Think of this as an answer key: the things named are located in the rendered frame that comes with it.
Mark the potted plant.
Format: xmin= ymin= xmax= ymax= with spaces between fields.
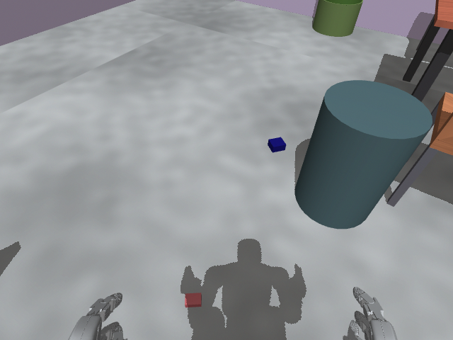
xmin=313 ymin=0 xmax=363 ymax=37

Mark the right robot hand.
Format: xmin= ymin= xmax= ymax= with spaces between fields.
xmin=343 ymin=287 xmax=398 ymax=340

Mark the left robot hand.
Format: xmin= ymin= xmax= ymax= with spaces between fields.
xmin=68 ymin=293 xmax=127 ymax=340

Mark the table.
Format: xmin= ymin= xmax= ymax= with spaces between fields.
xmin=403 ymin=0 xmax=453 ymax=102

